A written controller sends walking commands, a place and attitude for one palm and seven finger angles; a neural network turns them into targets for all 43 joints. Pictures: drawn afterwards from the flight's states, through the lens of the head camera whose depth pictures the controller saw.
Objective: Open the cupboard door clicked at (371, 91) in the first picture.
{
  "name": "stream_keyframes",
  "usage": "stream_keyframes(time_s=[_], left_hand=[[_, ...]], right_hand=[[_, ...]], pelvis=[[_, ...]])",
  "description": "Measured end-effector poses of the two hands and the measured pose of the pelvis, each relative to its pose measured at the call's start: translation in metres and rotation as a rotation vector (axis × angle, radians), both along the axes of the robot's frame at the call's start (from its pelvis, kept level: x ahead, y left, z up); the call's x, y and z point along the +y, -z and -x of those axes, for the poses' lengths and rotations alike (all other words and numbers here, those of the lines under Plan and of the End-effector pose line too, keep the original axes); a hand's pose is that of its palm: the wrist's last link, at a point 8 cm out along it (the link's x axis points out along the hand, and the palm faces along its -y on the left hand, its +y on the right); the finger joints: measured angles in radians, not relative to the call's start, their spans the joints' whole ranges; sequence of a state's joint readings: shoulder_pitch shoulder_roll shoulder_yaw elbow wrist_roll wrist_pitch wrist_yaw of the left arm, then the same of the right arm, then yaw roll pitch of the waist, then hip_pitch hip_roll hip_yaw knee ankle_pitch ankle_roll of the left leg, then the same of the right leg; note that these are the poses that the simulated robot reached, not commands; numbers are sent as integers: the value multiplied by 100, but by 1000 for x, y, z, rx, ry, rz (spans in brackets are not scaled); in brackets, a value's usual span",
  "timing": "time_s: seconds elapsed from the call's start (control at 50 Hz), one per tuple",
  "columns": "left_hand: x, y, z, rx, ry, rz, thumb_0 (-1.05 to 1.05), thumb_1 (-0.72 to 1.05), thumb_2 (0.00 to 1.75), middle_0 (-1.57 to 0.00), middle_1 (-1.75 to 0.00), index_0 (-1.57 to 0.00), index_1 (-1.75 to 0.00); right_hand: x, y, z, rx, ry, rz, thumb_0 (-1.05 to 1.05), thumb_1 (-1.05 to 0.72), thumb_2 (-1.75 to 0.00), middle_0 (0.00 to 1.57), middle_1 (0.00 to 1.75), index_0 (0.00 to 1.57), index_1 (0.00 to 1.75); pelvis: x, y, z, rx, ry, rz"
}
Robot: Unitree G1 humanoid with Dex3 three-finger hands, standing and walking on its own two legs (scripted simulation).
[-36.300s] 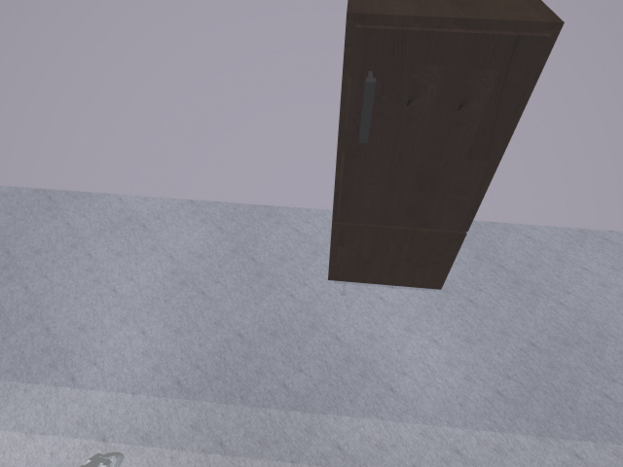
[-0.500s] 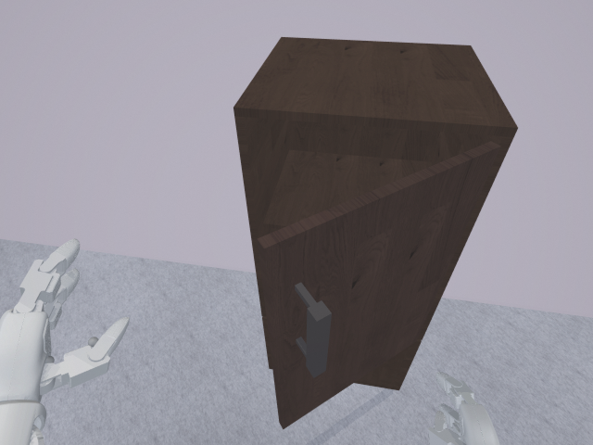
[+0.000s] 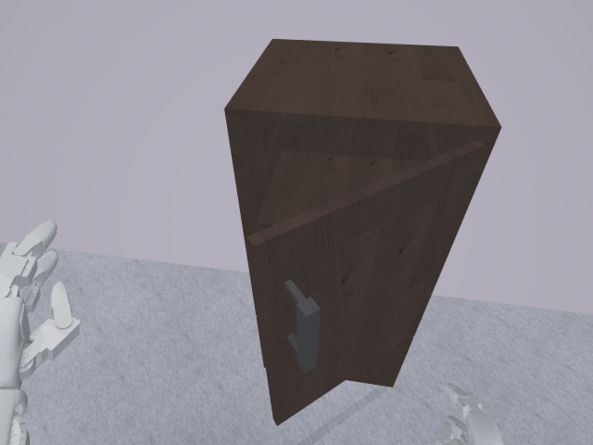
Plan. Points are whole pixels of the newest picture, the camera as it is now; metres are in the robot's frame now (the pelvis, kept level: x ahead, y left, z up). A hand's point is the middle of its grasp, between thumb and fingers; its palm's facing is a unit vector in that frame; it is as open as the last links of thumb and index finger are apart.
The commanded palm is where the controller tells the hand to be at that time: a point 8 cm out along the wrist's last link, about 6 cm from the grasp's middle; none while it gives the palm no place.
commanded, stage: step back with the hand held close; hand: left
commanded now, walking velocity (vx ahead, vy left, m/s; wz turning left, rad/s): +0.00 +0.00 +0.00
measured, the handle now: (299, 327) +0.29 +0.03 +0.01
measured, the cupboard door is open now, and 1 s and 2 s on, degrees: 41 41 41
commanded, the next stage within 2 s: stop stepping back and stand still in 1.66 s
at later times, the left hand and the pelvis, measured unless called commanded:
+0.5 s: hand (80, 327) +0.18 +0.25 +0.16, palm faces +0.34 -0.81 -0.48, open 7.4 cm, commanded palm +0.13 +0.29 +0.18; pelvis -0.02 -0.01 +0.00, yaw -1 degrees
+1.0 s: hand out of the picture +0.11 +0.29 +0.15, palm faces +0.43 -0.76 -0.48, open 7.4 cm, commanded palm +0.05 +0.32 +0.18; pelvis -0.09 +0.02 -0.02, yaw +1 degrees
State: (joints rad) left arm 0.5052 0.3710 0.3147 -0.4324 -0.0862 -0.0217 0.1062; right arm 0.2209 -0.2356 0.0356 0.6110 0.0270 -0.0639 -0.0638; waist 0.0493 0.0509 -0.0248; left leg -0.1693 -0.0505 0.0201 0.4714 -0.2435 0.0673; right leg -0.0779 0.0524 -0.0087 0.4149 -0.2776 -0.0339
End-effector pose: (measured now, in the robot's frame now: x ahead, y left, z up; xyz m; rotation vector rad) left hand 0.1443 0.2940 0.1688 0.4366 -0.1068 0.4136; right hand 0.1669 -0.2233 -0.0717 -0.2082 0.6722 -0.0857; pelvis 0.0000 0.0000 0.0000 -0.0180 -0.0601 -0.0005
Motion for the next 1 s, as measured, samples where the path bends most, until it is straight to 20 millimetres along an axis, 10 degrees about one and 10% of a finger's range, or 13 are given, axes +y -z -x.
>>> stream_keyframes(time_s=[0.46,1.0], left_hand=[[-11,-6,-4,5,84,-99,1,89,90,-21,-30,-21,-30],[27,-2,75,-92,21,-169,1,89,90,-21,-30,-21,-30]], right_hand=[[-32,-2,23,52,118,32,1,-91,-90,20,30,20,30],[5,16,100,83,70,58,1,-91,-90,20,30,20,30]], pelvis=[[-6,0,18,51,24,-6],[15,17,88,58,-14,25]])
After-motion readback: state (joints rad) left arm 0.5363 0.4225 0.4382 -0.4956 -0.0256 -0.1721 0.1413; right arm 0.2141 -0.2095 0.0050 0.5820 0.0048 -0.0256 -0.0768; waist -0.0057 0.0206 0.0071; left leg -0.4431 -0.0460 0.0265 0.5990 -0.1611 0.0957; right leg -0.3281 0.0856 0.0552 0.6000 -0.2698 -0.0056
